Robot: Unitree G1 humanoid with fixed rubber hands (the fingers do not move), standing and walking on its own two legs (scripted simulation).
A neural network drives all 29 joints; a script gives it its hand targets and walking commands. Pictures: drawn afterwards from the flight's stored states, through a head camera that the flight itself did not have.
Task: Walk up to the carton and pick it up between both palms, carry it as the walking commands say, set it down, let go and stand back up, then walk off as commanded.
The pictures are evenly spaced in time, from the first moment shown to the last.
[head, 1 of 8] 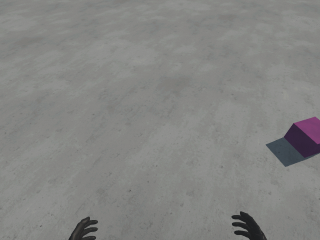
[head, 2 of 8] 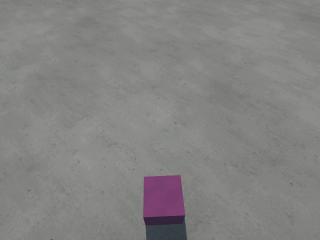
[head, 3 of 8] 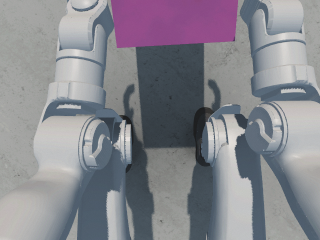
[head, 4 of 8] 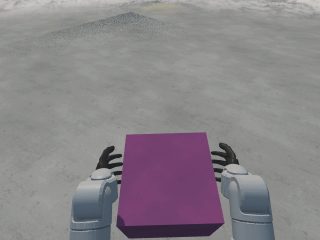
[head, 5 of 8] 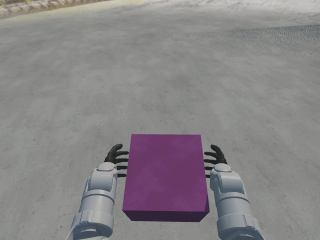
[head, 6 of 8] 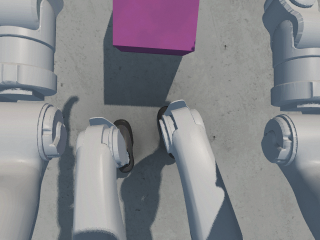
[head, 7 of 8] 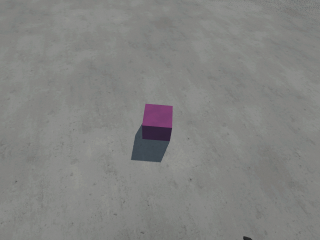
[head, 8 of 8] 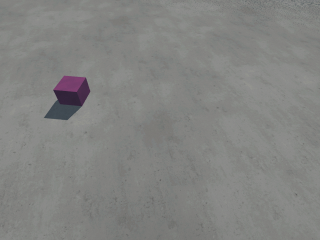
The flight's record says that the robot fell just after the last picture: no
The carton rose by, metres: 0.72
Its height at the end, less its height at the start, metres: +0.00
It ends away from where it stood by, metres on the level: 0.96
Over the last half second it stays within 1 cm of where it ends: yes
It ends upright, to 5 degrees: yes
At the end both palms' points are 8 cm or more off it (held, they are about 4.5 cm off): yes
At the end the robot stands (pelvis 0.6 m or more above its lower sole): yes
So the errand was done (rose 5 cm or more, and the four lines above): yes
